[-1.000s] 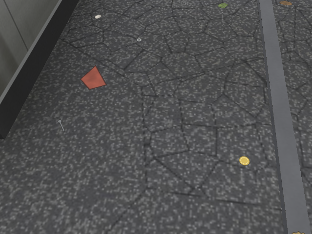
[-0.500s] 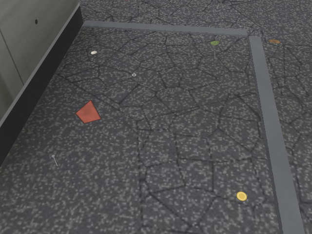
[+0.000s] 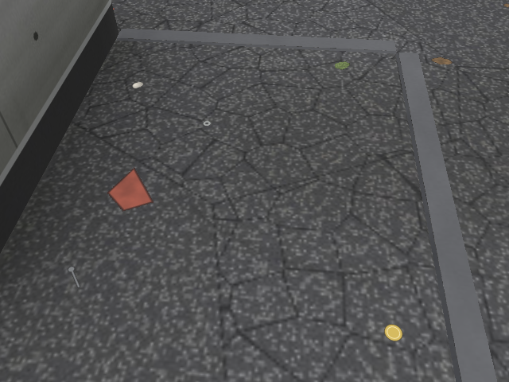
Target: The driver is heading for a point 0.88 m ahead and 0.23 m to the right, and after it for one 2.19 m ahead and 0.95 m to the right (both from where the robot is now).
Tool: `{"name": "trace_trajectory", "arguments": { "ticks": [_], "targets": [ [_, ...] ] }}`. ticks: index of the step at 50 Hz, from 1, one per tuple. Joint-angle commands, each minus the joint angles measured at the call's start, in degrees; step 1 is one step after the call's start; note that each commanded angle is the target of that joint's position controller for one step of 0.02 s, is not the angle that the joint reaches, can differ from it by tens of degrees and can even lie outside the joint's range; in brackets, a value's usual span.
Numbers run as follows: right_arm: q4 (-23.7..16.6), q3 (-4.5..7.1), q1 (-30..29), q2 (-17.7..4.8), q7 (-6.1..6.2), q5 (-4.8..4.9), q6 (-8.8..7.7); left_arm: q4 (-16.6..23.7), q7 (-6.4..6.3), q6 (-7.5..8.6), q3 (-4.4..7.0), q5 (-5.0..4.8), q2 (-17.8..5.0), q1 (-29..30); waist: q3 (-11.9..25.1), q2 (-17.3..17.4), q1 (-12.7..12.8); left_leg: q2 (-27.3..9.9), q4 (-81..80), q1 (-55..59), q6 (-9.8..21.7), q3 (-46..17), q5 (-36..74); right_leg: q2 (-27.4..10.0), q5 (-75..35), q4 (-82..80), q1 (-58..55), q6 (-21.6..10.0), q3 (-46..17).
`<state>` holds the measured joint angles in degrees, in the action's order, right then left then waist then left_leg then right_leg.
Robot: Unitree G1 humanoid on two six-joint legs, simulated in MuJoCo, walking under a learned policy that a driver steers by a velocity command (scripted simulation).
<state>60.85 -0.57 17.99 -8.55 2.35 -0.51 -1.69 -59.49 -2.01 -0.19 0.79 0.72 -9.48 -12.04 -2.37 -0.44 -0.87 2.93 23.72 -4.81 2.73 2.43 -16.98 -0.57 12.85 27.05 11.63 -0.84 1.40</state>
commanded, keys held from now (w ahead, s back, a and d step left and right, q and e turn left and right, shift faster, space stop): no key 1.00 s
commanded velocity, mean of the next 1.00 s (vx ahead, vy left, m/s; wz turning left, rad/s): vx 0.01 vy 0.00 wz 0.00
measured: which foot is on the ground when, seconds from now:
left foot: down 0.00-1.00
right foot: down 0.00-1.00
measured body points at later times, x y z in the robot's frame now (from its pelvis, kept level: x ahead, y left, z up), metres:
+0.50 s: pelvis +0.01 -0.02 +0.00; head +0.02 -0.02 +0.45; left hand +0.01 +0.20 -0.16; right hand +0.00 -0.24 -0.16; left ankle -0.04 +0.09 -0.74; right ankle +0.01 -0.11 -0.74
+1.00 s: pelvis +0.00 -0.02 +0.00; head +0.01 -0.02 +0.45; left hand -0.03 +0.19 -0.16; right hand -0.04 -0.22 -0.16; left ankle -0.04 +0.09 -0.74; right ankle +0.01 -0.11 -0.74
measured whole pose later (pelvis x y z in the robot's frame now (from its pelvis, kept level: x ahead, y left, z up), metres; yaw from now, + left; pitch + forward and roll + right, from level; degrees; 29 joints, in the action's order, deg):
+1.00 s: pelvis +0.00 -0.02 +0.00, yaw +0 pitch -2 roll +0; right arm 67.5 -1.1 19.9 -6.6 2.9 -0.6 -0.6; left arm -66.9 -2.4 0.3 -0.3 0.4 -7.2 -17.7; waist -1.8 0.3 0.3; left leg 0.3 21.5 -4.2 1.0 1.7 -15.8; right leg 1.9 11.0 22.1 9.7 -2.4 2.1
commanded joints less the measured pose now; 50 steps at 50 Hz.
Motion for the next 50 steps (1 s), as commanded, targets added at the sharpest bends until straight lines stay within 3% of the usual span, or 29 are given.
{"name": "trace_trajectory", "arguments": {
  "ticks": [1, 3, 6, 21, 50],
  "targets": [
    [0.8, 1.17, 4.8, -5.2, 0.54, -0.26, 0.73, -0.2, 0.13, 0.36, 0.61, -0.17, -4.6, -3.3, -4.5, -3.3, 0.8, -6.0, -5.7, -5.8, 0.6, -5.8, 9.0, -6.3, -17.3, -4.3, -3.1, -2.6, -6.5],
    [1.0, 1.52, 3.8, -6.0, 0.39, -0.09, 0.72, -1.0, -0.37, 0.70, 0.44, -0.25, -4.4, -4.2, -2.2, -3.1, 0.9, -7.0, -4.6, -2.7, 0.6, -5.9, 15.4, -5.7, -20.0, -5.1, -4.2, -2.3, -6.1],
    [1.9, 1.39, 3.5, -5.0, 0.40, 0.06, 0.62, -1.9, -0.68, 1.05, 0.53, -0.46, -4.7, -4.4, -0.1, -1.4, 0.6, -7.4, -5.0, -1.1, 0.2, -5.7, 16.2, -5.7, -21.8, -5.3, -6.3, -2.6, -6.0],
    [5.1, 0.90, 2.7, -4.2, 0.81, -0.02, 1.52, -5.1, -0.82, 0.82, 0.04, -0.21, -3.5, -6.5, -1.4, 0.5, 0.8, -8.2, -5.9, -0.8, -0.3, -5.3, 12.8, -5.1, -17.0, -7.5, -4.9, -2.7, -6.0],
    [6.6, -0.05, 7.2, -1.6, 0.68, -0.13, 0.89, -7.2, -0.50, 0.68, -0.65, -0.32, -1.6, -9.9, -3.4, 0.8, 1.2, -8.4, -6.5, -4.6, 0.0, -5.8, 7.8, -4.4, -7.9, -8.6, -2.1, -2.4, -6.2]
  ]
}}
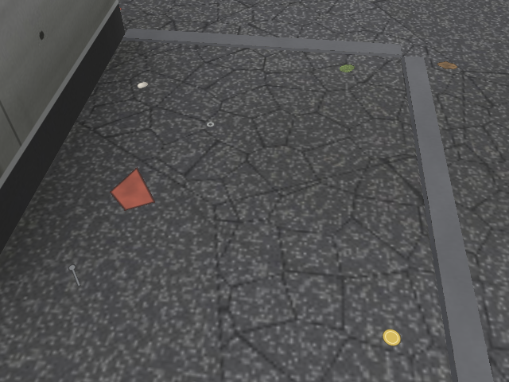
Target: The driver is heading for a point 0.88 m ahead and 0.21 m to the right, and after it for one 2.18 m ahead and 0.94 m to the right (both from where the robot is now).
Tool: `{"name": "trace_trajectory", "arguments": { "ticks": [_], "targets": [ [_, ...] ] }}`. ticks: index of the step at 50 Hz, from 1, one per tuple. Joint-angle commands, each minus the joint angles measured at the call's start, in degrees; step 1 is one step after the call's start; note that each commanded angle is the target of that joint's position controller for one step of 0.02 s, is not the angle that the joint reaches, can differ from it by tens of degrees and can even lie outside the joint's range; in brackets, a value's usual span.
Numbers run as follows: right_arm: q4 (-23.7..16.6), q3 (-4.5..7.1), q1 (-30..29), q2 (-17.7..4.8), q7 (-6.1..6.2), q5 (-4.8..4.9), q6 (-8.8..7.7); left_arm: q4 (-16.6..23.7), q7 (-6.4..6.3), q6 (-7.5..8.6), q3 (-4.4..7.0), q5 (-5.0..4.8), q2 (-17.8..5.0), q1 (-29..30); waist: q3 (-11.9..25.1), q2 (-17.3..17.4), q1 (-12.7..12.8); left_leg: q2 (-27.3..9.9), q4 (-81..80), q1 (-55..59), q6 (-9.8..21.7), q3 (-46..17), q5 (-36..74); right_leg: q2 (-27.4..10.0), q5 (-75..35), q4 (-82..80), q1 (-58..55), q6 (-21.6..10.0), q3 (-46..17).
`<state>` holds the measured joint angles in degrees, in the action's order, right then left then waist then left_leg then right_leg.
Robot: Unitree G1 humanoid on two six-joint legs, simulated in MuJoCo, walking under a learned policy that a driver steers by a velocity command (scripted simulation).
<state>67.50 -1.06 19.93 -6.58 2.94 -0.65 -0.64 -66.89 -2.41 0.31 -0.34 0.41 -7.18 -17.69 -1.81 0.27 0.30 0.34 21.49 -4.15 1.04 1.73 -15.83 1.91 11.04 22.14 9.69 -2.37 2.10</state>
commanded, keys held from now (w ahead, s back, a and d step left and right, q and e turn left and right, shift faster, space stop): no key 0.08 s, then w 0.82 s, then w+e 0.10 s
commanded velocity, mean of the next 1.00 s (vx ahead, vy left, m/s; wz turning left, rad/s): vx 0.34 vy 0.00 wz -0.01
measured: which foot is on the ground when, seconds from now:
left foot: down 0.00-0.42, up 0.44-0.86, down 0.88-1.00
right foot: down 0.00-0.20, up 0.22-0.38, down 0.40-0.90, up 0.92-1.00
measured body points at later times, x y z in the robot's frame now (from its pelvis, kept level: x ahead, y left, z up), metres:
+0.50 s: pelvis +0.10 -0.05 -0.01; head +0.10 -0.06 +0.44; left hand +0.10 +0.20 -0.15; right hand +0.02 -0.27 -0.17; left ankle -0.02 +0.08 -0.68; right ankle +0.08 -0.11 -0.74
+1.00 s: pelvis +0.36 -0.03 -0.02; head +0.39 -0.03 +0.43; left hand +0.34 +0.21 -0.17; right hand +0.44 -0.27 -0.16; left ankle +0.43 +0.02 -0.74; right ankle +0.21 -0.13 -0.64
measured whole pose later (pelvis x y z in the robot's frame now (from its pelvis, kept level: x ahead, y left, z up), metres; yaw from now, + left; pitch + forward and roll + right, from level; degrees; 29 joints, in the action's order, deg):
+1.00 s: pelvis +0.36 -0.03 -0.02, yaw -2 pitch -1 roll +1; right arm 56.7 4.0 9.9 -11.3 -0.6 -1.1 -4.1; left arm -60.8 -0.2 4.6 1.9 0.7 -9.7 -21.8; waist -4.3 -1.1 0.8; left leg 4.1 29.1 -18.4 7.1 9.1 -10.6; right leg 0.0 18.8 70.3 16.5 -6.1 0.0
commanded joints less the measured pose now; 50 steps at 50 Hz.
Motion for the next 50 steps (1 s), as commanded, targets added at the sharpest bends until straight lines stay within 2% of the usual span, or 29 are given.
{"name": "trace_trajectory", "arguments": {
  "ticks": [1, 4, 8, 10, 11, 12, 14, 17, 19, 20, 21, 22, 23, 24, 26, 28, 31, 35, 38, 40, 42, 43, 44, 45, 46, 47, 48, 49, 50],
  "targets": [
    [0.0, 0.43, 5.4, -3.5, 0.09, 0.00, -0.18, 0.2, -0.09, 0.19, 0.45, -0.01, -3.9, -4.3, -4.0, 0.1, 0.0, -5.8, -4.2, -5.3, 1.7, -5.1, 6.6, -6.8, -6.0, -3.7, -0.1, -0.8, -6.9],
    [-0.1, 0.41, 5.7, -3.4, 0.07, 0.01, -0.24, 0.2, -0.08, 0.22, 0.40, -0.02, -3.7, -4.6, -4.0, 0.1, 0.0, -5.8, -4.2, -5.4, 1.8, -5.2, 6.6, -6.8, -6.0, -3.6, 0.1, -0.8, -6.9],
    [-0.6, 1.50, 7.5, -5.2, -0.24, -0.32, 0.23, 1.1, 0.28, -0.37, 1.29, 0.21, -5.2, -4.5, -5.5, 1.4, -0.7, -3.8, -3.8, -7.8, 4.4, -6.2, -18.3, -3.1, 19.0, 0.0, 5.2, -2.6, -5.2],
    [-0.9, 2.11, 10.2, -6.1, -0.49, -0.23, 0.36, 3.1, 0.92, -0.23, 1.30, 0.66, -4.0, -2.1, -10.2, 4.2, -2.3, -7.3, -7.0, -8.1, 7.4, -12.7, -29.2, -1.4, 24.4, 5.5, 14.1, -3.0, -4.0],
    [-0.4, 2.64, 12.7, -7.2, -0.45, -0.18, 0.20, 4.5, 1.34, 0.24, 1.04, 0.99, -2.5, -0.2, -11.2, 7.3, -3.5, -11.3, -10.7, -5.6, 9.4, -18.4, -32.1, 0.0, 20.3, 11.5, 18.1, -2.4, -1.1],
    [-0.2, 3.36, 13.4, -8.7, -0.40, -0.30, 0.00, 5.8, 1.73, 0.83, 0.88, 1.70, -1.7, 1.6, -12.2, 9.4, -3.7, -16.1, -13.7, -3.9, 11.7, -23.5, -32.3, -0.6, 14.5, 17.0, 21.1, -2.0, 2.1],
    [-0.7, 3.93, 13.0, -9.0, -0.65, -0.89, -0.77, 8.3, 2.38, 2.05, 1.68, 1.72, -4.1, 4.6, -12.0, 7.0, -3.8, -19.1, -15.6, -2.3, 13.7, -26.1, -25.8, -3.5, 14.2, 23.1, 24.9, -1.9, 0.6],
    [-2.0, 4.34, 9.6, -9.4, -0.95, -0.72, -2.18, 10.2, 3.34, 3.47, 2.34, 0.76, -4.5, 4.0, -10.8, 6.2, -1.1, -16.7, -13.1, -3.4, 11.7, -19.7, -16.6, -4.6, 13.5, 18.0, 20.2, -2.2, 0.3],
    [-3.2, 4.49, 5.7, -9.4, -1.17, -0.04, -2.54, 8.2, 3.51, 3.90, 2.65, 0.17, -3.1, -3.0, -9.0, 4.7, 3.1, -12.1, -7.9, -12.2, 9.3, -12.2, -11.2, -1.0, 6.9, 8.6, 3.6, -2.2, 4.4],
    [-3.7, 4.42, 5.0, -9.1, -1.37, -0.15, -2.78, 5.7, 3.27, 3.93, 3.39, 0.05, -3.9, -9.7, -6.9, 2.3, 5.5, -9.4, -2.1, -17.7, 8.2, -9.0, -7.0, 1.3, 6.1, 5.8, -7.3, -2.1, 4.9],
    [-4.7, 3.78, 3.8, -7.2, -1.84, -0.39, -3.48, 3.8, 2.62, 4.31, 4.59, 0.66, -7.0, -17.3, -4.0, -5.4, 8.9, -4.7, 12.3, -23.8, 6.2, -2.7, -1.6, -5.3, 10.7, -0.2, -17.1, -3.2, -4.8],
    [-7.7, 2.92, 4.1, -3.4, -2.46, -0.08, -4.04, 2.6, 2.14, 4.15, 6.27, 0.74, -13.9, -25.4, 0.0, -21.2, 10.1, 2.7, 32.9, -34.6, 3.2, 5.0, -11.6, -20.9, 23.6, -11.8, -23.1, -9.0, -32.4],
    [-8.5, 3.85, 1.6, -7.0, -2.94, -1.83, -3.86, 2.4, 1.99, 3.36, 5.43, 0.82, -11.3, -22.5, -3.4, -12.7, 7.1, 0.4, 43.9, -37.5, 4.3, -1.0, -14.3, -23.5, 25.6, -14.2, -17.0, -11.0, -39.3],
    [-9.4, 3.75, -0.4, -5.9, -3.48, -1.85, -3.91, 4.8, 2.08, 3.37, 4.87, 1.04, -10.0, -15.4, -7.2, -5.4, 3.9, -2.7, 47.2, -39.1, 5.0, -2.7, -8.5, -22.7, 24.1, -13.4, -12.0, -10.7, -33.7],
    [-9.3, 3.68, -1.0, -4.8, -4.20, -1.09, -4.38, 7.0, 2.25, 4.26, 4.13, 0.94, -8.6, -8.9, -7.1, -0.8, 0.7, -5.1, 44.6, -35.5, 4.7, -3.1, -0.1, -18.4, 11.4, -14.7, -7.1, -9.1, -23.2],
    [-9.0, 4.06, 0.0, -5.2, -4.55, -1.41, -3.41, 6.4, 1.96, 5.19, 3.09, 0.68, -6.4, -9.4, -5.2, -2.3, -0.7, -5.1, 42.0, -33.5, 3.5, -1.5, 2.3, -15.2, -1.4, -14.5, -8.0, -7.8, -15.8],
    [-10.7, 4.39, -4.5, -5.4, -4.71, -1.21, -2.27, 4.4, 1.57, 5.82, 2.45, 0.41, -6.4, -14.2, -4.6, -3.7, -0.6, -4.1, 39.1, -36.7, 2.5, 1.1, 4.5, -13.8, -19.7, -12.8, -11.2, -7.4, -9.3],
    [-15.6, 3.62, -17.1, -4.4, -4.94, -0.75, -2.05, 4.3, 1.48, 6.00, 1.68, 0.50, -6.1, -14.9, -7.0, -4.6, 0.9, -2.4, 25.3, -35.3, 1.8, 4.4, 9.9, -11.7, -27.2, -13.7, -8.5, -7.2, -4.7],
    [-17.6, 3.22, -21.8, -4.7, -4.88, -0.26, -2.07, 3.8, 1.16, 6.33, 1.72, 0.44, -7.3, -15.8, -7.4, -6.0, 1.5, -0.5, 15.6, -29.0, 3.2, 6.6, 12.5, -12.2, -32.9, -13.7, -8.6, -7.0, -3.2],
    [-17.8, 3.69, -20.5, -6.2, -4.40, -0.21, -2.24, 3.6, 1.04, 6.59, 1.91, 0.52, -8.3, -14.9, -5.9, -6.1, 0.0, 0.9, 13.0, -24.2, 5.4, 6.8, 11.9, -13.3, -43.4, -10.4, -11.1, -6.6, -2.3],
    [-15.6, 4.81, -12.4, -8.4, -3.61, -0.27, -2.79, 3.8, 0.81, 6.53, 2.37, 0.76, -9.8, -13.1, -1.0, -6.4, -3.9, 3.4, 12.2, -15.9, 7.7, 6.7, 8.5, -13.6, -56.1, 0.1, -14.2, -6.0, -1.1],
    [-12.8, 5.60, -4.3, -9.4, -3.21, -0.31, -3.20, 4.0, 0.81, 6.17, 2.60, 0.77, -10.4, -12.1, 3.1, -5.9, -7.2, 4.3, 9.2, -7.9, 8.7, 6.4, 9.0, -13.0, -55.7, 9.7, -13.6, -5.6, -0.6],
    [-10.2, 6.56, 3.7, -11.3, -2.73, -1.09, -3.56, 4.3, 1.06, 5.94, 2.62, 0.47, -10.3, -11.6, 6.8, -4.6, -10.5, 1.1, 6.3, 3.6, 10.0, 3.2, 8.1, -11.1, -45.3, 21.9, -6.8, -5.1, 0.3],
    [-9.3, 7.90, 11.2, -16.5, -2.48, -2.30, -3.70, 5.8, 1.37, 5.78, 2.04, 0.44, -7.1, -13.0, 13.3, 2.9, -11.3, -13.9, 5.1, 14.1, 12.8, -14.4, -0.7, -6.2, -16.8, 41.8, 3.5, -4.7, 2.8],
    [-10.0, 8.18, 8.1, -17.6, -3.18, -1.57, -2.97, 6.0, 2.23, 5.38, 2.13, -1.50, -3.5, -18.9, 17.2, 12.5, -6.1, -24.9, -6.5, 21.5, 20.6, -43.8, -9.0, 3.6, 17.8, 59.9, 21.3, -3.4, -1.8],
    [-11.4, 7.66, 0.2, -15.1, -3.53, -0.07, -2.86, 7.3, 2.03, 4.90, 2.78, -0.28, -7.4, -13.0, 8.6, 3.8, -4.0, -22.9, -9.9, 12.8, 18.4, -37.9, -16.9, -1.7, 11.9, 60.4, 26.1, -4.4, -5.4],
    [-12.5, 6.39, -4.7, -10.7, -3.73, 0.17, -3.41, 8.8, 2.36, 4.97, 3.10, 0.16, -8.0, -7.5, 2.3, 0.4, -3.2, -21.0, -11.8, 4.1, 16.2, -29.5, -14.3, -3.8, 7.1, 57.1, 25.8, -4.6, -5.3],
    [-11.9, 5.58, -5.8, -8.0, -3.74, -0.27, -4.14, 8.8, 2.43, 4.84, 3.11, 0.15, -6.6, -6.5, -1.7, -2.3, -1.3, -18.7, -13.4, -2.6, 14.0, -22.8, -6.3, -5.7, 5.1, 53.4, 23.1, -4.5, -5.4],
    [-11.0, 4.93, -4.9, -6.3, -3.32, -0.38, -4.84, 8.8, 2.56, 4.14, 3.22, 1.00, -5.7, -6.7, -2.2, -1.7, 0.3, -16.4, -13.7, -6.2, 11.9, -17.1, -0.2, -7.0, 4.3, 50.3, 20.0, -4.1, -5.8]
  ]
}}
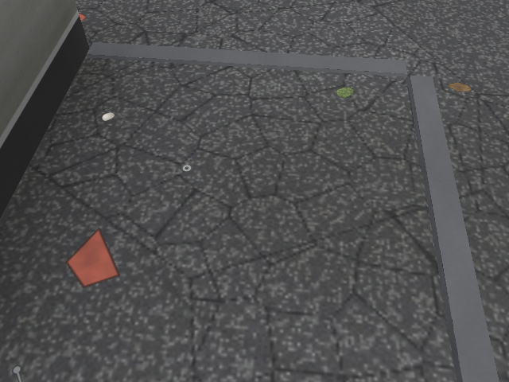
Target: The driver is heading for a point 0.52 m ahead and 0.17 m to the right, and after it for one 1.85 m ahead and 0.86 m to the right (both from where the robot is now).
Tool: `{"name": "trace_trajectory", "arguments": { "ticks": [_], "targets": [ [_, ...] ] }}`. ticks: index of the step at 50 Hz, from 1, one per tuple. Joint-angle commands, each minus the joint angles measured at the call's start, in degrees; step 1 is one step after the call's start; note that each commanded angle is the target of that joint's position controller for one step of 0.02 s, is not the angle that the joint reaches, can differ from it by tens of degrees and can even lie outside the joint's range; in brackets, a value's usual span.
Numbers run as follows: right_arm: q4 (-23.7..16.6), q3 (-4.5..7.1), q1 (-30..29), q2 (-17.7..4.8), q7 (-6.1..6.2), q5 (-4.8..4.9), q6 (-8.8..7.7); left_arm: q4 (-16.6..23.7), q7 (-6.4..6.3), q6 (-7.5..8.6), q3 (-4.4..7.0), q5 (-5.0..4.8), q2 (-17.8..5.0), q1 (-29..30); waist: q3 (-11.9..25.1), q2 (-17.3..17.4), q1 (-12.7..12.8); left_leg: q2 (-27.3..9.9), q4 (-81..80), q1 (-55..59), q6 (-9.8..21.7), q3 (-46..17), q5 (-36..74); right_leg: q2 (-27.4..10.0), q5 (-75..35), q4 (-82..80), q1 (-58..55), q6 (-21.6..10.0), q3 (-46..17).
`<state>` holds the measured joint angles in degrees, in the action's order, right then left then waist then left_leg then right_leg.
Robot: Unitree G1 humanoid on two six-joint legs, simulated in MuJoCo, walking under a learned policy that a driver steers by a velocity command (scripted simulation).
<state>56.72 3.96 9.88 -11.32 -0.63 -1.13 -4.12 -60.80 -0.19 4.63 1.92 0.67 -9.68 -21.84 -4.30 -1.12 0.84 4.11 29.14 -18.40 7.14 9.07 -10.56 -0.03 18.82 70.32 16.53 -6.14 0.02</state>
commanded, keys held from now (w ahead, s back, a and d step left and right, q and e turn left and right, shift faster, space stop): w+e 1.00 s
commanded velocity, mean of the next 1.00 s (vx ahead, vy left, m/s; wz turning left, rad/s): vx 0.50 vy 0.00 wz -0.51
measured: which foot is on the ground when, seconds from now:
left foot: down 0.00-0.42, up 0.44-0.96, down 0.98-1.00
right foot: up 0.00-0.42, down 0.44-1.00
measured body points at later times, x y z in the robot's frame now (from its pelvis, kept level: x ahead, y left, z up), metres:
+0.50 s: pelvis +0.28 -0.05 -0.01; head +0.31 -0.06 +0.44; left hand +0.47 +0.15 -0.14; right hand +0.18 -0.28 -0.16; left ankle +0.11 +0.07 -0.64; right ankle +0.34 -0.10 -0.73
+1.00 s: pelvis +0.56 -0.11 -0.01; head +0.60 -0.13 +0.44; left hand +0.66 +0.16 -0.14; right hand +0.65 -0.42 -0.09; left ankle +0.72 -0.09 -0.73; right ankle +0.35 -0.10 -0.71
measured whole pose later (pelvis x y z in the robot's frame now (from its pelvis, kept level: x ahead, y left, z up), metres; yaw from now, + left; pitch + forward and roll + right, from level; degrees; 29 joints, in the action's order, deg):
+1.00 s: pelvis +0.56 -0.11 -0.01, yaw -34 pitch +2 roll +0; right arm 40.1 0.9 -0.4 -13.5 -0.3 -2.1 -4.4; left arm -52.7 -0.3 3.3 4.5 0.3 -16.1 -27.2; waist -2.9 0.3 5.5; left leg 0.7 30.6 -28.0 2.1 0.6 -4.7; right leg 8.1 26.9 33.3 -0.6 -6.2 -12.8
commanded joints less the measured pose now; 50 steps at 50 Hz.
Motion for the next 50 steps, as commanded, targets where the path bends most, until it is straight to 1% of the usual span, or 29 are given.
{"name": "trace_trajectory", "arguments": {
  "ticks": [1, 3, 5, 6, 8, 11, 15, 17, 19, 20, 21, 22, 23, 24, 25, 26, 27, 29, 30, 33, 36, 39, 43, 45, 46, 47, 48, 49, 50],
  "targets": [
    [0.5, -0.46, 5.9, -0.9, 0.70, 0.09, -1.83, 2.2, 0.70, -1.06, 0.83, 1.22, -1.9, -4.2, 0.3, 0.9, 1.0, -18.6, -21.7, 5.9, 4.3, -19.9, -1.7, -5.4, -3.8, 0.3, 10.7, 0.2, -3.6],
    [1.4, -0.44, 9.0, -2.2, 1.04, 0.18, -2.80, 3.1, 1.12, -2.28, 1.08, 1.34, -1.5, -3.1, 0.0, 2.0, 1.6, -17.7, -22.2, 5.9, 3.4, -15.0, 4.7, -5.4, -5.3, -1.5, 11.8, 0.7, -2.9],
    [1.5, -0.23, 10.8, -3.7, 1.15, 0.24, -3.12, 5.1, 1.52, -3.10, 1.27, 1.13, -2.0, 1.5, -1.1, 2.8, 1.3, -17.0, -23.0, 7.6, 2.1, -10.8, 7.7, -6.1, -9.2, -4.0, 16.8, 1.1, -2.0],
    [1.6, -0.28, 11.8, -3.9, 1.19, 0.20, -3.11, 6.2, 1.72, -3.27, 1.34, 0.99, -2.3, 4.2, -1.6, 3.0, 0.8, -16.6, -23.1, 8.7, 1.2, -9.0, 9.8, -6.2, -11.5, -5.7, 19.3, 1.3, -1.6],
    [1.7, -0.55, 13.7, -3.6, 1.29, 0.22, -3.09, 8.1, 2.08, -3.21, 1.32, 0.66, -2.6, 9.0, -2.2, 3.5, -0.2, -15.5, -22.9, 10.7, -0.3, -5.4, 15.0, -5.8, -15.8, -10.8, 22.2, 1.7, -0.3],
    [1.9, -0.96, 15.9, -3.4, 1.71, 0.36, -3.08, 10.4, 2.46, -2.82, 0.77, 0.41, -1.8, 15.3, -2.6, 4.2, -1.5, -14.5, -21.4, 13.3, -1.5, -0.8, 23.2, -4.5, -20.3, -21.5, 21.5, 2.1, 3.2],
    [3.2, -0.95, 20.2, -4.6, 2.67, 0.32, -2.62, 13.2, 2.73, -2.66, 0.26, 0.69, -1.5, 21.9, -2.9, 4.7, -3.5, -16.5, -18.8, 21.1, -1.7, 2.3, 33.0, -2.3, -19.5, -31.9, 20.2, 0.6, 8.2],
    [3.3, -0.77, 20.1, -5.7, 3.22, 0.22, -2.23, 13.5, 2.63, -2.62, 0.67, 0.93, -2.4, 21.1, -1.4, 5.6, -2.3, -17.5, -14.1, 24.7, -2.0, 4.2, 46.9, 0.3, -15.4, -34.0, 16.8, -1.3, 10.2],
    [3.0, -0.25, 18.8, -7.4, 3.90, -0.01, -1.66, 12.3, 2.32, -2.74, 1.48, 1.11, -3.9, 16.0, 1.7, 7.9, 0.6, -18.7, -5.7, 27.0, -2.2, 5.6, 60.9, 3.4, -9.3, -33.9, 11.1, -3.9, 11.5],
    [2.4, 0.11, 17.6, -8.3, 3.90, -0.23, -1.20, 11.0, 2.19, -2.69, 2.13, 1.17, -5.1, 11.3, 4.3, 8.6, 2.8, -19.2, 1.6, 26.7, -1.8, 5.7, 62.8, 4.8, -6.6, -34.8, 6.3, -5.4, 11.2],
    [1.6, 0.40, 16.7, -9.0, 3.54, -0.30, -0.85, 9.2, 2.02, -2.46, 3.02, 1.40, -6.8, 5.7, 7.4, 8.4, 5.2, -19.4, 11.3, 24.4, -1.3, 5.5, 58.3, 5.8, -5.3, -37.8, -0.6, -7.0, 10.0],
    [0.3, 0.67, 14.5, -9.5, 2.85, 0.07, -0.77, 7.3, 1.54, -2.15, 4.33, 2.03, -9.2, -1.3, 10.4, 5.2, 9.6, -18.0, 26.4, 16.0, -2.2, 6.2, 45.2, 3.6, -5.7, -44.1, -11.8, -9.3, 5.0],
    [-2.7, -0.31, 15.1, -3.7, 1.94, 0.31, -0.92, 7.7, 1.01, -2.17, 5.76, 2.27, -14.7, -1.5, 14.1, -5.3, 6.6, -10.8, 45.6, -4.1, -4.0, 5.3, -2.5, -12.4, -5.6, -44.4, -26.3, -14.6, -17.3],
    [-6.8, 0.06, 12.2, -5.1, 1.14, 1.03, -1.44, 8.5, 1.37, -2.84, 6.24, 1.27, -17.2, -1.6, 17.3, -7.2, 5.5, -1.2, 58.0, -20.2, -5.2, -6.3, -20.5, -20.1, -5.6, -52.9, -33.1, -22.0, -43.4],
    [-8.1, 0.11, 6.3, -6.5, 0.78, 0.55, -2.25, 8.2, 1.02, -3.06, 5.70, 0.32, -15.2, 0.9, 9.3, -0.4, 4.8, -6.3, 55.1, -26.4, -4.6, -11.3, -13.5, -18.7, -5.6, -55.4, -27.9, -19.1, -34.7],
    [-8.6, 0.03, 5.7, -6.7, 0.65, 0.89, -2.95, 8.4, 0.81, -2.89, 5.00, -0.03, -12.5, 3.5, 4.8, 2.1, 2.8, -8.1, 50.1, -24.7, -4.8, -10.8, -8.6, -16.9, -10.5, -56.9, -20.8, -16.3, -28.8],
    [-7.8, 0.12, 6.7, -6.5, 0.85, 0.57, -2.80, 8.9, 0.62, -2.47, 4.40, 0.11, -10.4, 6.1, 2.5, 5.6, -0.1, -9.7, 45.1, -21.2, -5.3, -10.7, -6.7, -13.8, -17.6, -57.5, -15.4, -13.4, -23.4],
    [-7.7, -0.05, 8.6, -5.3, 0.57, -1.40, -0.51, 9.2, 0.04, -1.30, 3.54, -0.62, -8.9, 6.9, 3.1, 3.9, -2.6, -11.0, 39.6, -15.2, -7.3, -10.8, -6.2, -9.3, -27.1, -57.7, -9.9, -11.2, -16.5],
    [-8.3, -0.03, 8.2, -5.1, 0.29, -1.74, 0.45, 9.0, 0.00, -0.64, 3.53, -0.92, -9.4, 5.7, 3.5, 3.0, -2.9, -10.9, 38.0, -14.7, -8.2, -10.2, -6.3, -8.1, -31.1, -57.5, -9.3, -11.0, -15.3],
    [-11.0, -0.20, 2.7, -4.9, -0.25, -1.68, 1.84, 8.7, 0.02, -0.12, 3.90, -0.99, -11.8, 1.8, 3.1, 0.3, -1.7, -10.7, 32.1, -17.3, -9.9, -8.3, -1.5, -5.6, -36.0, -57.5, -8.5, -9.1, -13.0],
    [-14.2, -0.31, -5.2, -5.8, -0.46, -1.37, 2.19, 8.7, 0.13, -0.53, 3.78, -0.79, -11.8, -2.7, 2.2, -1.8, 1.3, -9.9, 25.1, -21.9, -10.3, -7.9, 4.1, -5.1, -36.0, -57.5, -11.5, -6.8, -14.5],
    [-16.8, -0.78, -11.2, -5.9, -0.73, -1.20, 2.04, 9.0, -0.07, -0.82, 3.73, -0.59, -12.1, -5.7, 2.1, -2.7, 3.4, -8.4, 18.4, -24.2, -10.0, -8.3, 7.6, -5.2, -36.0, -56.3, -16.1, -6.2, -16.2],
    [-20.1, -1.60, -17.7, -6.2, -1.06, -0.69, 1.21, 9.7, -0.59, -0.96, 3.81, 0.03, -13.0, -7.8, 1.3, -3.4, 5.2, -6.0, 9.4, -23.7, -8.6, -8.5, 8.4, -6.6, -37.6, -54.0, -20.9, -7.0, -19.1],
    [-20.9, -1.57, -16.8, -7.4, -0.96, -0.37, 0.63, 10.5, -1.04, -0.85, 4.06, 0.23, -14.0, -6.4, 1.4, -4.1, 3.8, -5.2, 4.7, -18.6, -7.2, -9.4, 7.8, -7.6, -39.5, -52.3, -21.0, -5.9, -20.6],
    [-20.3, -1.35, -13.5, -8.2, -0.73, -0.22, 0.36, 11.2, -1.14, -0.75, 4.21, 0.24, -14.7, -4.3, 2.0, -4.3, 1.8, -4.3, 2.1, -12.4, -6.3, -9.5, 6.3, -7.3, -42.2, -50.6, -19.0, -4.6, -20.3],
    [-18.7, -0.78, -7.9, -9.6, -0.22, -0.08, 0.05, 12.0, -0.96, -0.55, 4.40, 0.29, -15.6, -2.0, 4.1, -4.4, -0.8, -2.6, 0.9, -3.6, -5.3, -9.1, 4.0, -6.4, -48.9, -46.2, -16.6, -3.1, -19.7],
    [-16.3, -0.04, 0.3, -11.3, 0.47, 0.05, -0.46, 12.3, -0.40, -0.25, 4.53, 0.16, -16.2, -0.7, 8.4, -2.6, -4.5, -1.8, -1.7, 6.7, -4.3, -8.4, 4.8, -4.0, -51.9, -37.1, -14.9, -1.8, -18.3],
    [-15.0, 0.67, 8.8, -13.4, 1.39, -0.81, -1.12, 13.3, 0.24, 0.20, 4.15, -0.37, -14.6, -0.1, 14.5, -0.1, -8.3, -8.0, -2.7, 20.6, -2.5, -13.7, 2.4, -0.7, -41.6, -24.3, -7.6, -0.8, -16.8],
    [-15.4, 1.53, 14.2, -18.1, 2.21, -2.50, -1.02, 15.3, 0.38, 0.32, 2.59, -1.63, -7.9, -3.6, 22.5, 10.4, -7.5, -24.5, -3.8, 34.2, 0.6, -32.2, -3.3, 5.4, -6.8, -6.9, 4.8, 0.4, -10.7]
  ]
}}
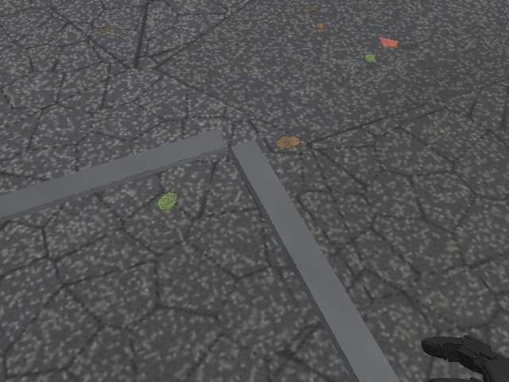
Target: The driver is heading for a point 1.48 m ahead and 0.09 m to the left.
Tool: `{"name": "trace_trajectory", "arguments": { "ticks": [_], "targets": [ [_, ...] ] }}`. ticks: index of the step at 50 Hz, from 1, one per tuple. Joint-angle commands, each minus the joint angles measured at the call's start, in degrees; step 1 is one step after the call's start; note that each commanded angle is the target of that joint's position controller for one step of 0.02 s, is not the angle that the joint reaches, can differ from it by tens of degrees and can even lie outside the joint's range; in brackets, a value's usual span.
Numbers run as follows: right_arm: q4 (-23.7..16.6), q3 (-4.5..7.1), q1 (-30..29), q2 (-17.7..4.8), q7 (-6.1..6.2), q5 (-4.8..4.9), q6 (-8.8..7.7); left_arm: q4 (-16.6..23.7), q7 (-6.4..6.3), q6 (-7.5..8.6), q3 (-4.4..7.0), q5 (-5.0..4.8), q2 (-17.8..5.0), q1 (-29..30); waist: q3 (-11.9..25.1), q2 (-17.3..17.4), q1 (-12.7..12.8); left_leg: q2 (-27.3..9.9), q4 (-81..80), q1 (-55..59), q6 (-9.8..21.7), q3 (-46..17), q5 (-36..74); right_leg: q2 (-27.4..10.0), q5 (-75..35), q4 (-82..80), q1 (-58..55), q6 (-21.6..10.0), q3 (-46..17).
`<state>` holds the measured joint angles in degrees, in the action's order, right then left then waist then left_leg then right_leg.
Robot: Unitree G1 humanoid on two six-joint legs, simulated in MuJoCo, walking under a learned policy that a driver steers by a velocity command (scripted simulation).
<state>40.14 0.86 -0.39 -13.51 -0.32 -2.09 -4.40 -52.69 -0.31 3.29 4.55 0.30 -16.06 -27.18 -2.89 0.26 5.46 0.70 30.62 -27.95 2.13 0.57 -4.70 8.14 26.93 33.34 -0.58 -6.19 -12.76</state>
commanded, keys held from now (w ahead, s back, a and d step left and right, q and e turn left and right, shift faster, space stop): w+e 0.12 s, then w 0.06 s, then no key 0.82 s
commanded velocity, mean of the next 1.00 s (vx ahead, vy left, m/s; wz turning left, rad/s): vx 0.21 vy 0.00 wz -0.21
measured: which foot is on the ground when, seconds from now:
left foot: down 0.00-0.46, up 0.48-0.76, down 0.78-1.00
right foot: down 0.00-0.00, up 0.02-0.44, down 0.46-1.00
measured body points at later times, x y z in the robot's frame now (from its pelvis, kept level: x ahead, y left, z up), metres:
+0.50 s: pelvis +0.21 -0.02 +0.01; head +0.25 -0.04 +0.46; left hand +0.43 +0.17 -0.09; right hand +0.17 -0.27 -0.13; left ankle +0.12 +0.11 -0.70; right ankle +0.29 -0.11 -0.72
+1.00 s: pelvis +0.25 -0.01 +0.03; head +0.25 -0.01 +0.48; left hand +0.33 +0.22 -0.12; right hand +0.23 -0.25 -0.12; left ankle +0.25 +0.10 -0.72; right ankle +0.29 -0.11 -0.72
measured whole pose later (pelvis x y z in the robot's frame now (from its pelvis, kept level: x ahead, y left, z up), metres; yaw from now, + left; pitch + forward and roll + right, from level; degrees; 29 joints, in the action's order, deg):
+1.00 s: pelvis +0.25 -0.01 +0.03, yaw -9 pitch -1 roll +0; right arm 57.7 0.2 17.8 -10.5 1.5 -0.6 -0.6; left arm -58.4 -0.9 0.6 1.2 0.5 -11.5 -14.9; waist -0.5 -0.5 0.6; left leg 0.0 23.6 -8.4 0.3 1.1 -14.1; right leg 1.9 6.9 21.7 13.7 -2.4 1.5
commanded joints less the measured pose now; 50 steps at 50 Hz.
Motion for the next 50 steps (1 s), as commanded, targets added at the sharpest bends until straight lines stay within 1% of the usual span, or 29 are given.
{"name": "trace_trajectory", "arguments": {
  "ticks": [1, 2, 3, 4, 5, 7, 10, 12, 14, 16, 19, 21, 22, 23, 24, 25, 26, 28, 30, 32, 35, 38, 39, 40, 41, 42, 44, 46, 50],
  "targets": [
    [0.9, 5.23, 20.9, -17.1, 1.32, -1.04, 0.15, 8.3, 0.27, 1.12, 0.14, -1.29, -3.5, -3.4, 24.3, 18.9, -7.3, -27.7, -13.3, 44.8, 11.2, -47.0, -12.9, 0.2, 5.0, 39.7, 32.5, 0.8, 5.0],
    [-0.4, 4.16, 15.5, -10.9, 1.05, -0.34, 0.66, 6.3, -0.10, -0.03, 0.41, 0.48, -6.0, -1.2, 14.1, 7.6, -5.8, -25.3, -14.5, 35.6, 10.5, -40.7, -21.5, -5.0, -0.6, 43.0, 35.9, 0.8, 5.1],
    [-0.7, 3.04, 12.5, -6.4, 0.86, 0.17, 0.65, 6.5, 0.57, -0.38, 0.33, 1.05, -5.8, 3.1, 7.0, 1.5, -6.1, -21.7, -15.9, 27.2, 9.3, -30.4, -20.3, -7.0, -5.4, 40.4, 35.2, 1.3, 6.3],
    [-0.1, 2.61, 11.8, -5.3, 0.78, -0.07, 0.50, 6.9, 1.10, -0.70, 0.21, 1.06, -4.6, 4.6, 4.1, 1.3, -5.2, -18.9, -17.6, 22.5, 7.7, -23.1, -15.0, -8.6, -7.3, 37.7, 33.7, 1.7, 6.8],
    [0.9, 2.53, 13.0, -5.5, 0.93, 0.12, 0.10, 7.4, 1.70, -1.31, 0.17, 1.72, -4.1, 5.4, 2.6, 3.6, -4.8, -17.1, -18.7, 19.6, 7.0, -17.9, -9.8, -9.9, -7.9, 35.9, 32.7, 2.1, 7.2],
    [2.5, 2.64, 15.4, -5.8, 0.44, 0.72, -1.16, 7.9, 2.56, -2.41, -0.13, 2.00, -3.1, 5.7, 2.5, 5.2, -4.4, -15.7, -19.9, 17.6, 6.9, -12.2, -1.1, -10.3, -9.1, 34.9, 31.5, 2.3, 8.0],
    [4.0, 2.84, 17.7, -6.5, -0.19, 1.10, -2.49, 9.7, 3.16, -2.68, -0.52, 1.96, -2.2, 9.8, 1.7, 4.7, -4.3, -15.9, -21.1, 19.0, 8.4, -7.0, 9.9, -10.0, -12.6, 31.6, 35.8, 2.9, 7.5],
    [4.9, 2.72, 18.6, -6.6, -0.28, 1.06, -2.50, 10.7, 3.02, -2.48, -0.92, 1.95, -1.5, 12.8, 1.1, 4.3, -4.1, -15.0, -19.5, 19.8, 8.5, -1.8, 24.8, -9.3, -15.0, 25.4, 36.7, 3.9, 8.6],
    [5.3, 2.50, 17.9, -6.5, -0.45, 1.23, -2.11, 11.4, 3.15, -2.08, -1.91, 1.79, 0.1, 15.5, 1.9, 5.5, -4.2, -12.2, -17.7, 18.3, 7.1, 3.8, 32.1, -8.6, -19.7, 16.0, 31.8, 4.4, 11.8],
    [6.2, 2.48, 19.4, -7.0, -0.42, 1.52, -1.69, 11.9, 3.36, -1.72, -2.75, 1.62, 1.1, 19.1, 2.8, 6.6, -5.8, -11.1, -16.5, 18.3, 6.2, 6.0, 34.1, -7.8, -23.7, 8.1, 26.8, 4.6, 14.7],
    [7.8, 2.76, 22.0, -8.4, -0.15, 1.73, -0.73, 12.1, 2.85, -1.40, -2.87, 1.89, 0.0, 20.5, 3.7, 7.3, -6.5, -12.8, -12.5, 22.9, 5.5, 4.3, 34.6, -7.3, -22.3, 1.7, 23.7, 3.7, 15.2],
    [8.5, 2.90, 21.8, -8.9, 0.34, 2.12, 0.11, 10.7, 2.28, -0.71, -2.60, 2.47, -1.0, 17.1, 4.5, 6.6, -4.8, -12.8, -6.5, 24.7, 4.5, 3.4, 33.2, -6.6, -22.6, -5.2, 18.9, 2.1, 14.9],
    [8.9, 2.82, 22.5, -8.6, 0.46, 2.33, 0.54, 8.9, 1.93, 0.08, -2.36, 3.14, -1.8, 13.0, 6.5, 3.7, -3.1, -10.8, 0.3, 23.9, 3.1, 4.4, 29.4, -6.3, -28.4, -11.1, 12.6, 1.3, 14.6],
    [7.9, 2.28, 24.6, -7.0, 0.64, 2.25, 0.48, 8.0, 1.47, 0.84, -1.73, 4.02, -5.1, 8.9, 11.4, -1.4, -2.5, -8.6, 8.4, 17.9, 1.1, 6.0, 14.8, -14.6, -49.2, -9.0, 2.0, -0.1, 7.8],
    [6.9, 0.43, 31.1, -0.6, 0.53, 3.11, 0.86, 8.2, 0.84, 0.59, -1.22, 3.64, -7.8, 6.8, 19.8, -12.8, -4.5, -2.6, 22.5, 6.2, -0.7, 6.7, -25.4, -31.4, -77.3, -4.0, -12.4, -9.3, -7.8],
    [8.9, 0.93, 30.0, -3.3, 1.02, 3.28, 2.82, 7.5, 0.26, 0.01, -1.64, -0.11, -4.9, 6.0, 24.0, -9.8, -2.7, -1.3, 26.5, 6.8, -0.9, 0.1, -34.1, -31.4, -74.6, -5.7, -9.1, -13.5, -9.5],
    [8.2, 1.40, 26.4, -4.9, 0.94, 2.60, 3.67, 7.6, -0.04, -0.40, -2.15, -0.54, -3.6, 8.9, 17.6, -7.3, -3.7, -1.9, 28.0, 4.7, -1.1, -1.5, -33.4, -28.5, -65.5, -9.3, -3.9, -12.6, -6.4],
    [8.3, 1.27, 22.3, -3.9, 0.90, 1.34, 4.29, 7.6, -0.89, -0.75, -3.42, 0.28, -0.6, 15.1, 8.0, -5.7, -6.3, -3.6, 23.1, 5.5, -1.7, -2.3, -27.3, -23.8, -54.4, -14.7, 6.7, -8.3, -1.4],
    [10.4, 1.06, 24.9, -2.9, 0.94, 0.85, 5.37, 7.3, -1.29, -0.83, -3.60, 0.77, -0.2, 17.5, 7.4, -6.3, -8.4, -2.9, 18.6, 12.3, -2.5, -0.9, -23.1, -20.4, -49.2, -16.9, 12.9, -5.8, 3.1],
    [11.4, 0.91, 25.1, -2.1, 1.20, 1.08, 6.09, 6.4, -1.06, -0.65, -3.47, 0.95, -0.7, 17.4, 8.3, -5.7, -8.5, -2.3, 14.2, 15.0, -2.7, -0.3, -21.6, -19.2, -42.0, -17.7, 14.0, -5.3, 4.4],
    [11.8, 0.78, 22.5, -1.8, 1.72, 1.14, 6.85, 4.8, -0.77, -1.18, -3.12, 0.97, -1.3, 17.0, 6.8, -7.0, -7.5, -2.0, 7.2, 17.2, -2.6, 0.4, -17.4, -18.3, -22.2, -19.7, 17.1, -4.3, 3.6],
    [13.2, 0.57, 22.7, -1.7, 1.76, 0.60, 6.45, 3.5, -0.70, -2.43, -2.81, 0.30, -1.4, 17.1, 3.0, -5.1, -8.3, -2.1, -4.2, 23.0, -1.0, 0.7, -8.3, -16.4, -0.3, -21.1, 24.3, -0.3, 2.6],
    [13.1, 0.57, 22.6, -2.7, 1.76, 0.11, 5.84, 2.9, -0.73, -2.70, -2.82, 0.24, -0.9, 16.3, 1.4, -3.7, -7.9, -5.0, -7.6, 23.4, -0.3, -2.7, -8.8, -15.6, 2.1, -20.7, 25.9, 1.8, 2.3],
    [12.7, 0.77, 21.4, -4.7, 1.80, 0.13, 5.14, 2.5, -0.62, -2.96, -2.68, -0.07, -0.3, 14.7, -0.7, -0.5, -6.1, -8.0, -10.2, 19.1, 0.6, -6.5, -13.5, -13.0, -0.8, -19.6, 25.0, 3.3, 4.1],
    [13.5, 0.86, 19.8, -4.6, 1.63, 1.09, 4.78, 1.5, -0.45, -3.19, -2.67, -0.42, 0.4, 14.3, -2.9, 4.7, -5.2, -8.4, -13.3, 9.8, 1.2, -8.3, -20.0, -10.6, -7.8, -17.2, 18.3, 3.7, 7.1],
    [13.6, 0.43, 18.4, -3.3, 1.57, 1.23, 4.13, 0.6, -0.33, -3.09, -2.64, -0.06, 0.4, 13.5, -2.4, 6.0, -4.3, -8.7, -16.1, 6.0, 0.6, -9.0, -21.5, -10.6, -13.6, -14.6, 11.8, 3.6, 7.6],
    [14.1, 0.42, 17.2, -3.2, 1.74, 1.43, 3.32, -1.3, -0.34, -2.62, -2.41, 0.28, -0.2, 11.7, -0.4, 5.5, -3.5, -7.6, -16.6, 6.9, -0.5, -7.7, -17.8, -11.4, -17.9, -13.6, 7.6, 3.1, 7.3],
    [14.9, 0.39, 18.4, -2.8, 1.92, 1.60, 3.03, -2.8, -0.47, -2.19, -2.39, 0.41, -0.4, 11.4, 0.4, 2.8, -4.2, -6.9, -15.0, 10.8, -0.3, -6.5, -13.6, -12.1, -18.3, -14.4, 9.0, 2.8, 6.6],
    [16.7, 0.22, 20.5, -2.0, 2.03, 1.44, 3.24, -5.1, -0.82, -2.15, -2.71, 0.12, 0.4, 11.3, -0.2, 0.7, -5.2, -6.7, -14.0, 13.8, 0.5, -5.9, -10.9, -12.2, -18.2, -15.5, 11.0, 3.3, 6.7]
  ]
}}
Velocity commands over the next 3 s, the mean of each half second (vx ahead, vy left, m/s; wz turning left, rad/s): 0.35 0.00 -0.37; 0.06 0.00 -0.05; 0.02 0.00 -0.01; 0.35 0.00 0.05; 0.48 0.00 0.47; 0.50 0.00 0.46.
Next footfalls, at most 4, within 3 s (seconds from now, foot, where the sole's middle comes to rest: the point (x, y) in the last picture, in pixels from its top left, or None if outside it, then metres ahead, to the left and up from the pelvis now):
0.46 right None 0.33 -0.12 -0.75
0.78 left None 0.29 0.10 -0.75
2.18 left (301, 284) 0.71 -0.03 -0.75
2.74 right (333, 183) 1.08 -0.12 -0.75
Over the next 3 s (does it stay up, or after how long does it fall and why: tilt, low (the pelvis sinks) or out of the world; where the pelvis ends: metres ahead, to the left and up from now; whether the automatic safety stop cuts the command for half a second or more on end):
stays up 1.01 -0.04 0.03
